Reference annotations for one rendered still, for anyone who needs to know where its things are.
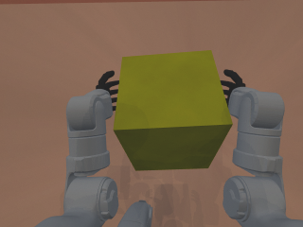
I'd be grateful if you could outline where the right robot upper arm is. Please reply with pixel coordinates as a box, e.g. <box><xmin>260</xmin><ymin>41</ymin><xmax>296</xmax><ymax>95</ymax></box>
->
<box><xmin>223</xmin><ymin>175</ymin><xmax>303</xmax><ymax>227</ymax></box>

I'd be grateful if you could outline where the robot left forearm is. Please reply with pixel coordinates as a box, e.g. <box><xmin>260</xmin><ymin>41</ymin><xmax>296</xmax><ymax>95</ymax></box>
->
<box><xmin>63</xmin><ymin>89</ymin><xmax>114</xmax><ymax>211</ymax></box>

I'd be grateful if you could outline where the robot right forearm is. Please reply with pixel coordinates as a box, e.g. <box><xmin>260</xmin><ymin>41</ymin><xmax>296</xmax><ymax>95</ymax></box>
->
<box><xmin>228</xmin><ymin>86</ymin><xmax>286</xmax><ymax>211</ymax></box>

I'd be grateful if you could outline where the robot left thigh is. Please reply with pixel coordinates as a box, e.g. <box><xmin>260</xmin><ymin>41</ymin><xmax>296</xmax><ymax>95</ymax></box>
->
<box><xmin>117</xmin><ymin>201</ymin><xmax>153</xmax><ymax>227</ymax></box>

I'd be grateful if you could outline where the carton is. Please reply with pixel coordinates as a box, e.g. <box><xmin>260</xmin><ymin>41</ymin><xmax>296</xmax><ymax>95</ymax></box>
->
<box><xmin>113</xmin><ymin>50</ymin><xmax>233</xmax><ymax>171</ymax></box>

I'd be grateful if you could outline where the robot right hand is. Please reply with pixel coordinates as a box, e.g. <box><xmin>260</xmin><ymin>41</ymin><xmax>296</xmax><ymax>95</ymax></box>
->
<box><xmin>220</xmin><ymin>69</ymin><xmax>246</xmax><ymax>107</ymax></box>

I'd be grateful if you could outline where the robot left hand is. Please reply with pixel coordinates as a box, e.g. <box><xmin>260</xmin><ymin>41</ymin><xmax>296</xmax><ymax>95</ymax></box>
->
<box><xmin>96</xmin><ymin>70</ymin><xmax>119</xmax><ymax>111</ymax></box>

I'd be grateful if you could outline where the left robot upper arm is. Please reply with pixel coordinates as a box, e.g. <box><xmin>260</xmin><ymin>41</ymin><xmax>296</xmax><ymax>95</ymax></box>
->
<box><xmin>35</xmin><ymin>176</ymin><xmax>119</xmax><ymax>227</ymax></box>

